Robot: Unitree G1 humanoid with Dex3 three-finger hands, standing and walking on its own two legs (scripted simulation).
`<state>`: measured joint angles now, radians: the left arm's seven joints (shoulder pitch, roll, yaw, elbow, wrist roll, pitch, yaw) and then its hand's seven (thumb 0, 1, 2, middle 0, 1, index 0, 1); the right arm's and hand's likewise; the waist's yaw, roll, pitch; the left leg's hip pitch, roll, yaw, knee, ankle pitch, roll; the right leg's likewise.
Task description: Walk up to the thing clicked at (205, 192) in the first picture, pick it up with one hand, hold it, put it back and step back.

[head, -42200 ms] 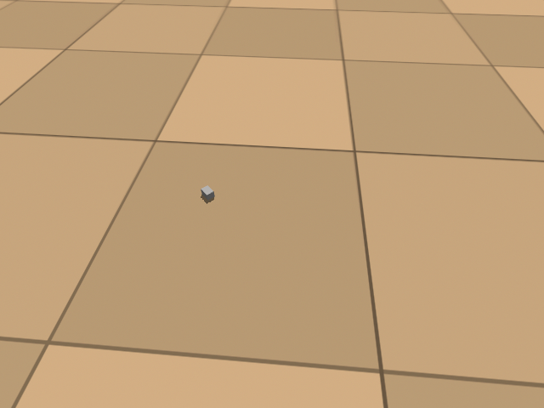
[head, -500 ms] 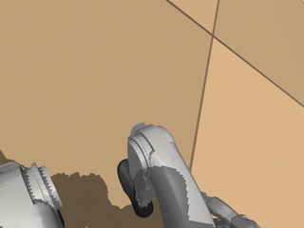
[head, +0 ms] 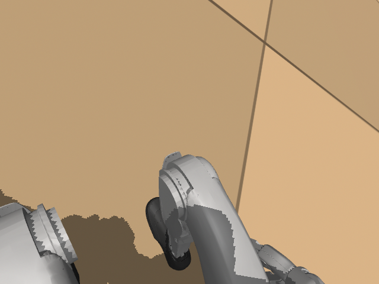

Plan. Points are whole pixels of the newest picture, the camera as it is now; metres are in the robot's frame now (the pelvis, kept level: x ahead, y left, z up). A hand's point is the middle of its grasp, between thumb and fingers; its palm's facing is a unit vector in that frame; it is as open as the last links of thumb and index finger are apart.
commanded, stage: withdraw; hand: left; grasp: from above
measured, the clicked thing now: out of the picture +0.44 +0.36 -0.28
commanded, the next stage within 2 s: home in 0.82 s
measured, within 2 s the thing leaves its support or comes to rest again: neither
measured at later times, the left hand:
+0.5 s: hand out of the picture +0.43 +0.38 -0.09, palm faces -0.38 -0.10 -0.92, open 12.7 cm
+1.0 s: hand out of the picture +0.42 +0.36 -0.14, palm faces -0.40 -0.12 -0.91, open 12.4 cm
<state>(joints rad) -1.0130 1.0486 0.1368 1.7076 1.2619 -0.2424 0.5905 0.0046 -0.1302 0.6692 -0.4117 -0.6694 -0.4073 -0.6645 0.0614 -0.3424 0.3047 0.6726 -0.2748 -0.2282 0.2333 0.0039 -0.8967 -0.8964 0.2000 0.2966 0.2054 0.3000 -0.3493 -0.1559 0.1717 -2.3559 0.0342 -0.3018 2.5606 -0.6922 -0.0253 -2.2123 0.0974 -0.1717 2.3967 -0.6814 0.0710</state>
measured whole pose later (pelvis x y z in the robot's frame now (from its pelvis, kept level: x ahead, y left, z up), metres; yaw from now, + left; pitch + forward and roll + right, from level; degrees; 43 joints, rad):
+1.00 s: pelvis -0.01 -0.01 +0.02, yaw +5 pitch +30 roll -10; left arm -0.98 0.87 0.11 1.44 1.30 -0.29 0.38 0.00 -0.20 0.78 -0.33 -0.71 -0.32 -0.71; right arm 0.17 -0.31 0.15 0.69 -0.17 -0.03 0.12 0.01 -0.90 -0.89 0.20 0.30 0.20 0.30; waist -0.27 -0.05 0.03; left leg -2.36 0.01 -0.20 2.43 -0.61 -0.02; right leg -2.23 0.05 -0.10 2.34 -0.65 0.04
